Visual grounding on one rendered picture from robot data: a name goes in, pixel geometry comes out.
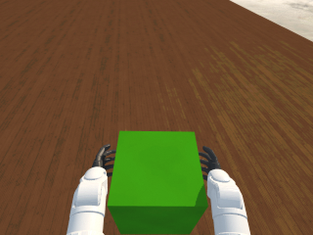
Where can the robot left hand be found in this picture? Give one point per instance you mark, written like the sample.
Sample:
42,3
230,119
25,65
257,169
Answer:
101,159

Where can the robot left forearm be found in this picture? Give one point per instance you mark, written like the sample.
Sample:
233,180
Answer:
89,203

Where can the robot right hand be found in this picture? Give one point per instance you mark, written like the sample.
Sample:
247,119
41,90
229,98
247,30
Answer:
211,161

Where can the robot right forearm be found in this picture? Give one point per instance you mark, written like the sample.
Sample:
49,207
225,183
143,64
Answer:
227,204

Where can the carton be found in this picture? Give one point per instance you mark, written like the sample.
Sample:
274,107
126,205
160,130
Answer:
157,186

